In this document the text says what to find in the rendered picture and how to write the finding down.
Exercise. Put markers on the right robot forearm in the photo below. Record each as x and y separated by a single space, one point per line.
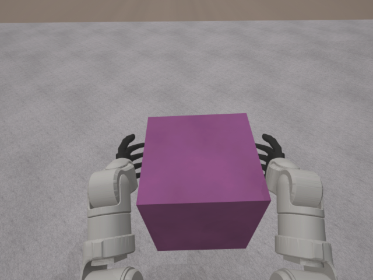
301 228

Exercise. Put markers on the robot left hand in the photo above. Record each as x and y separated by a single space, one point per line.
125 152

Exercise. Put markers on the robot right hand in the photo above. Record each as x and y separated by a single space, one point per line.
274 152

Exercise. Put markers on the left robot forearm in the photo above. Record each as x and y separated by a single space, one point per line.
109 237

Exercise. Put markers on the robot right upper arm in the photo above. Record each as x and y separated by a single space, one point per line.
294 274

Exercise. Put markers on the robot left upper arm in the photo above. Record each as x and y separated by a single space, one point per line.
123 273

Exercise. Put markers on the carton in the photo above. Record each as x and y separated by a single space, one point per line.
201 184

